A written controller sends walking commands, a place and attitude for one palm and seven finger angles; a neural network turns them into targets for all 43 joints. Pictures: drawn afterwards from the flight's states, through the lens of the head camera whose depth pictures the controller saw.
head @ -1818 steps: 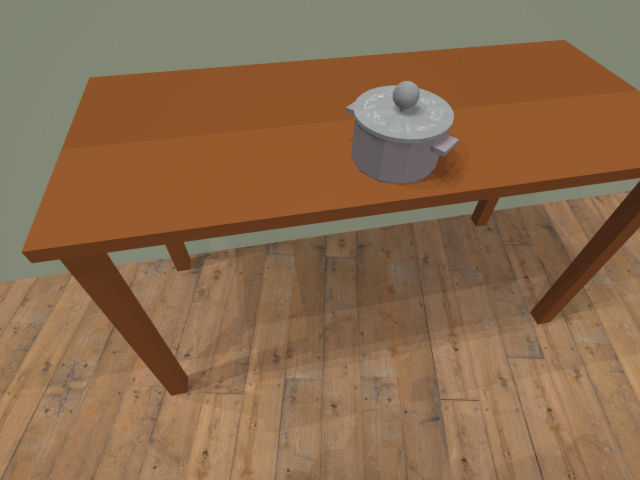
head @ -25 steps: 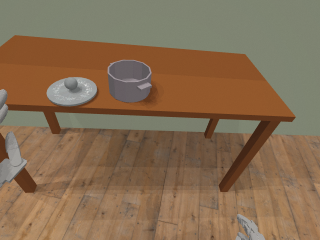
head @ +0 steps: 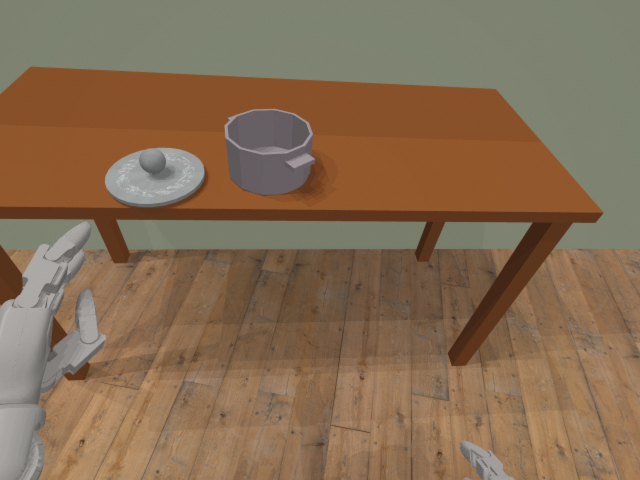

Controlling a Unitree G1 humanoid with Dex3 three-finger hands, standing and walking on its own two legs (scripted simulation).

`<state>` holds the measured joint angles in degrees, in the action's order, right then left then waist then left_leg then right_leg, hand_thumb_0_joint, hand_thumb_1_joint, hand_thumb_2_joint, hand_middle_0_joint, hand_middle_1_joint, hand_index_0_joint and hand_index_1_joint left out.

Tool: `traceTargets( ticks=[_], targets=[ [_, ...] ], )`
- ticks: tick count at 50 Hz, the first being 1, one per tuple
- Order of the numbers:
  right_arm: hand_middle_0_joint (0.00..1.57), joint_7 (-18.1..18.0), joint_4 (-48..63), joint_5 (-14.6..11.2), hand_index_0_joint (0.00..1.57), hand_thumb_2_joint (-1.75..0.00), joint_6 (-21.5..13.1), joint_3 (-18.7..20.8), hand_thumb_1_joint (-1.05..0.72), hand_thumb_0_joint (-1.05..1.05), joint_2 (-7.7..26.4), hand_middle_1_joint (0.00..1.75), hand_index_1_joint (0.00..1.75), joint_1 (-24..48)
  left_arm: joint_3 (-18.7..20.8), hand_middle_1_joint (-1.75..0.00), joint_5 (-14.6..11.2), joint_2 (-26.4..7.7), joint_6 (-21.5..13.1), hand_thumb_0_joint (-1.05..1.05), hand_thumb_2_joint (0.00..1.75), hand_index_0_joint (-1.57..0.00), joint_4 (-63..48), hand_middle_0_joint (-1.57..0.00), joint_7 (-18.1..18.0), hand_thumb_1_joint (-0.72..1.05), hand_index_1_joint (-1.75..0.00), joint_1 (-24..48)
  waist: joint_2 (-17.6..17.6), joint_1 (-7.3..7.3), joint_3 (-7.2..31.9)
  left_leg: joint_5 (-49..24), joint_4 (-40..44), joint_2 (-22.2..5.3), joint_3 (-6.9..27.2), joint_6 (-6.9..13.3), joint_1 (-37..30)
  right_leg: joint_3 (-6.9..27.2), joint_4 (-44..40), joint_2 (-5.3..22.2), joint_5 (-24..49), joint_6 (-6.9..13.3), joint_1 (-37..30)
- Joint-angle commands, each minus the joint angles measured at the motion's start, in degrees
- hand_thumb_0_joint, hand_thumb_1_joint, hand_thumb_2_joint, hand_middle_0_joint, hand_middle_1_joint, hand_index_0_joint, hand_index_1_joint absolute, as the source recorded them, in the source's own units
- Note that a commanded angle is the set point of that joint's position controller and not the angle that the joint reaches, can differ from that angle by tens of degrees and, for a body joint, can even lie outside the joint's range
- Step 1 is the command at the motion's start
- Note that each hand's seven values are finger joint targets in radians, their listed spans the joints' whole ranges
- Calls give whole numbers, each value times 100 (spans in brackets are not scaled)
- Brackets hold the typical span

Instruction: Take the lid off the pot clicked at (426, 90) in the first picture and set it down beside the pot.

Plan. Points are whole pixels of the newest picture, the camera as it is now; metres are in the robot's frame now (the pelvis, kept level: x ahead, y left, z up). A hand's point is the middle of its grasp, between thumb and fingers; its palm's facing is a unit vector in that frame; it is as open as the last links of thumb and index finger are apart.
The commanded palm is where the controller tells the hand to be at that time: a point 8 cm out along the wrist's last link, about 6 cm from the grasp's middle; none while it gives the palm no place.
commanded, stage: stop stepping back and stand still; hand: left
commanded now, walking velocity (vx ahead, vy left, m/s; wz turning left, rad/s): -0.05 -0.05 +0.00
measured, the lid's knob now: (152, 161) +0.66 +0.34 +0.02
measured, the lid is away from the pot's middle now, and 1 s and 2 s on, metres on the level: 0.23 0.23 0.23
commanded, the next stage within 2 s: let the arm hang, fingers relaxed in 1.12 s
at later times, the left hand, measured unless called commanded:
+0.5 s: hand out of the picture +0.00 +0.13 -0.19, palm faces +0.01 -0.98 -0.21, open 7.2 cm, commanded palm none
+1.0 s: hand out of the picture +0.10 +0.10 -0.19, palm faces +0.05 -0.98 -0.19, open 7.3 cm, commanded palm none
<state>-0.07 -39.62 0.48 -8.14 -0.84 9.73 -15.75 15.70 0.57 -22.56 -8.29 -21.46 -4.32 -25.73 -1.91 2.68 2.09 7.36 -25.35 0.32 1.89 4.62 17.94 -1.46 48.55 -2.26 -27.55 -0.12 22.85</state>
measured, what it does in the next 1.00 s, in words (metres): walks ahead: right foot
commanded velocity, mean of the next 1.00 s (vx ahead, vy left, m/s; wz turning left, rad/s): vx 0.00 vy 0.00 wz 0.00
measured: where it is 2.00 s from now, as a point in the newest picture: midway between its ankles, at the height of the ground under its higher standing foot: outside the picture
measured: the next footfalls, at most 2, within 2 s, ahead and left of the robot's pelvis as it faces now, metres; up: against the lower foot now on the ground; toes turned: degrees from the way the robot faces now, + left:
right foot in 0.28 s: +0.04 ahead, -0.20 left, +0.00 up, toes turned +6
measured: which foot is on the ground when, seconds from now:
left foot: down 0.00-1.00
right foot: up 0.00-0.26, down 0.28-1.00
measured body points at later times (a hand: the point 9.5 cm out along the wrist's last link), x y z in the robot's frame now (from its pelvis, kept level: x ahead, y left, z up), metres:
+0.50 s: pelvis +0.03 -0.06 -0.01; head +0.06 -0.05 +0.44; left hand +0.00 +0.18 -0.17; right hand -0.01 -0.30 -0.16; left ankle +0.06 +0.06 -0.75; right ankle +0.00 -0.20 -0.75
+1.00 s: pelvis +0.08 -0.07 -0.01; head +0.09 -0.06 +0.44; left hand +0.10 +0.16 -0.17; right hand +0.09 -0.30 -0.17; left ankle +0.06 +0.06 -0.75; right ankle +0.00 -0.20 -0.75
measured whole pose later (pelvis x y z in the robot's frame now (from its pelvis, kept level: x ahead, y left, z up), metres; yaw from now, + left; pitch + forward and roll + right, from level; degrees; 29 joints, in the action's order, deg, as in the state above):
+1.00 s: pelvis +0.08 -0.07 -0.01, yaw +1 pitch -1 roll +0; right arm -2.6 -62.2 0.6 0.4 2.9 7.7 -14.5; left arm 1.2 -0.2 -9.4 0.0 62.8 -2.5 -12.9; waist 0.7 1.4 -2.8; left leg 17.6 -31.3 0.2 3.4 -0.6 13.0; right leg 4.5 26.8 -1.9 -21.2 0.2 4.8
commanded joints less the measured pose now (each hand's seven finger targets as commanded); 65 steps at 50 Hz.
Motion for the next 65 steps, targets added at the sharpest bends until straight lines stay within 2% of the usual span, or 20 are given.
traceTargets(
  ticks=[1,2,4,7,8,10,11,12,14,15,17,19,21,22,26,32,37,38,50,65],
  targets=[
    [20,-86,60,162,20,-90,449,600,-90,0,1423,30,30,-117,-1105,-30,233,594,987,0,90,-20,3141,-20,419,90,-30,851,818,202,224,94,529,-1582,2294,586,-918,578,1260,223,-134,-158,1457],
    [20,-75,74,158,20,-90,493,541,-90,0,1331,30,30,-226,-1158,-30,201,577,993,0,90,-20,3436,-20,408,90,-30,1074,848,189,384,-261,601,-1487,2268,543,-1173,630,1584,224,137,-199,1575],
    [20,-86,-55,145,20,-90,573,477,-90,0,1288,30,30,-75,-1234,-30,124,395,991,0,90,-20,4201,-20,410,90,-30,1283,210,79,402,-95,814,-1349,1932,528,-928,686,1440,377,304,-290,1296],
    [20,-123,-366,139,20,-90,654,449,-90,0,1199,30,30,-35,-1372,-30,98,282,1034,0,90,-20,5345,-20,444,90,-30,1507,-1068,13,354,797,1067,-1059,1591,323,-477,410,18,371,167,-256,299],
    [20,-129,-477,139,20,-90,687,467,-90,0,1193,30,30,-55,-1409,-30,80,314,1027,0,90,-20,5707,-20,452,90,-30,1514,-1203,-3,266,1045,1048,-1006,1493,238,-83,330,-562,311,104,-183,-239],
    [20,-140,-724,96,20,-90,735,484,-90,0,1153,30,30,-115,-1427,-30,36,324,994,0,90,-20,6435,-20,454,90,-30,1145,-1042,-163,225,1400,823,-713,1230,-30,364,178,-1722,65,824,-86,-1258],
    [20,-131,-855,56,20,-90,745,483,-90,0,1008,30,30,-158,-1407,-30,25,242,953,0,90,-20,6724,-20,429,90,-30,981,-819,-216,170,1639,621,-486,1037,-181,632,430,-2198,156,1052,-4,-1701],
    [20,-112,-943,9,20,-90,769,458,-90,0,794,30,30,-215,-1405,-30,31,70,919,0,90,-20,6927,-20,374,90,-30,909,-396,-220,17,1788,295,-209,790,-341,780,965,-2541,495,834,192,-1702],
    [20,-89,-1010,39,20,-90,826,460,-90,0,437,30,30,-363,-1320,-30,60,112,889,0,90,-20,7112,-20,333,90,-30,953,-590,-38,-231,1689,-444,145,403,-444,102,1691,-3151,1072,-378,584,-440],
    [20,-82,-1133,56,20,-90,859,453,-90,0,383,30,30,-524,-1350,-30,43,113,834,0,90,-20,7234,-20,334,90,-30,1120,-185,68,-39,1548,-660,107,303,-485,-64,1799,-3258,1051,-734,609,-352],
    [20,-91,-1333,34,20,-90,900,477,-90,0,388,30,30,-667,-1415,-30,6,325,778,0,90,-20,7434,-20,281,90,-30,1342,962,129,-268,945,-858,-1,219,-480,-269,1695,-3418,966,-220,545,-258],
    [20,-115,-1551,29,20,-90,898,456,-90,0,403,30,30,-807,-1463,-30,-18,472,792,0,90,-20,7632,-20,253,90,-30,1337,454,162,-536,677,-569,-155,311,-444,-562,1350,-3240,804,228,457,-92],
    [20,-144,-1675,35,20,-90,882,444,-90,0,445,30,30,-821,-1458,-30,-39,507,828,0,90,-20,7848,-20,256,90,-30,1134,-77,34,-705,766,-133,-319,607,-358,-286,1029,-2922,539,495,359,-375],
    [20,-152,-1705,32,20,-90,879,455,-90,0,461,30,30,-743,-1472,-30,-49,537,833,0,90,-20,7969,-20,256,90,-30,947,-8,-58,-754,737,-74,-362,671,-323,-211,959,-2869,478,691,334,-503],
    [20,-197,-1875,3,20,-90,827,442,-90,0,439,30,30,-807,-1484,-30,-63,685,809,0,90,-20,8220,-20,223,90,-30,724,369,-109,-420,158,-93,-400,601,-286,-328,818,-2678,491,1603,284,-1066],
    [20,-235,-2094,-27,20,-90,788,450,-90,0,287,30,30,-705,-1443,-30,-71,775,780,0,90,-20,8316,-20,155,90,-30,689,300,-130,-323,-780,-331,-418,415,-279,-616,768,-2466,534,2631,227,-1282],
    [20,-252,-2190,-23,20,-90,782,465,-90,0,197,30,30,-533,-1403,-30,-57,872,786,0,90,-20,8312,-20,133,90,-30,770,396,-149,-497,-863,-336,-411,387,-281,-629,769,-2463,537,2743,210,-1311],
    [20,-253,-2198,-14,20,-90,790,465,-90,0,184,30,30,-489,-1395,-30,-59,883,793,0,90,-20,8328,-20,129,90,-30,780,226,-156,-583,-816,-314,-406,366,-286,-618,789,-2474,557,2714,212,-1275],
    [20,-275,-2109,-2,20,-90,787,468,-90,0,339,30,30,-348,-1326,-30,-59,765,780,0,90,-20,8218,-20,149,90,-30,933,122,-144,-349,-1251,-351,-445,299,-285,-918,762,-2475,579,3183,210,-1517],
    [20,-274,-2128,-7,20,-90,794,451,-90,0,391,30,30,-325,-1324,-30,-61,754,791,0,90,-20,8201,-20,155,90,-30,956,162,-139,-530,-931,-146,-452,338,-274,-969,757,-2627,558,2795,210,-1475]
  ],
)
